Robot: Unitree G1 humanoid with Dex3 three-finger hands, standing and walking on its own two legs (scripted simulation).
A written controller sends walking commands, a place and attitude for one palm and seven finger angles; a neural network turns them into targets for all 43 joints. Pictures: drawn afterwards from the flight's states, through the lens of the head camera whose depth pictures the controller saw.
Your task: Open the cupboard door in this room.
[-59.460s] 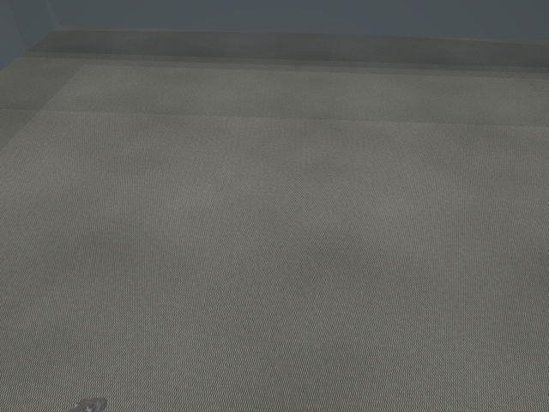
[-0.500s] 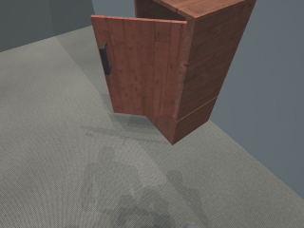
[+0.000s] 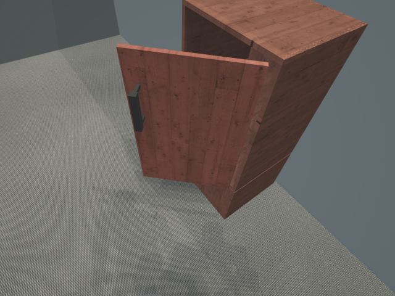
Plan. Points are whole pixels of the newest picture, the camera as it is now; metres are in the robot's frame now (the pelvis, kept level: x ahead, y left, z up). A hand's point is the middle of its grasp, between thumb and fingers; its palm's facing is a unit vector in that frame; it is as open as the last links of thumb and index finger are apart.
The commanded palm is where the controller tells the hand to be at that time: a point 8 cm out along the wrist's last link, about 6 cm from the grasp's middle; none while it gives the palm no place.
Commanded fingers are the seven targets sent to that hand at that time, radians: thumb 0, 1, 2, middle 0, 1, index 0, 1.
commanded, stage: come to a stop and stand still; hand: left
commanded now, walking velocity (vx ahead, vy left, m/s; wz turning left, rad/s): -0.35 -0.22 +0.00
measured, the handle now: (138, 108) +0.59 +0.23 -0.01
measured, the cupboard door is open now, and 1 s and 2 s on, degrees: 46 46 46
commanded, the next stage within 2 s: look again from close up in 0.80 s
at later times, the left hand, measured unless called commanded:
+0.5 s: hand out of the picture +0.06 +0.17 -0.17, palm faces +0.00 -0.97 -0.23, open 7.4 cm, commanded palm none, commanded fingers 0.00 0.90 0.90 -0.20 -0.30 -0.20 -0.30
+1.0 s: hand out of the picture +0.01 +0.16 -0.17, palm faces -0.03 -0.98 -0.19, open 7.4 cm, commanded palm none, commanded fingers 0.00 0.90 0.90 -0.20 -0.30 -0.20 -0.30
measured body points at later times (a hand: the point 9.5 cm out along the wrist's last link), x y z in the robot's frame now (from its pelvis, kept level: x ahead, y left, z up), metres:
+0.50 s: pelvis -0.02 -0.02 -0.01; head -0.02 -0.01 +0.44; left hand +0.06 +0.22 -0.15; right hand +0.03 -0.28 -0.14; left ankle +0.01 +0.07 -0.73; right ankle -0.01 -0.15 -0.73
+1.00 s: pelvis +0.00 -0.02 +0.01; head +0.02 -0.01 +0.46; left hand +0.01 +0.21 -0.15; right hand +0.00 -0.25 -0.14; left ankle +0.01 +0.07 -0.73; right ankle -0.01 -0.15 -0.73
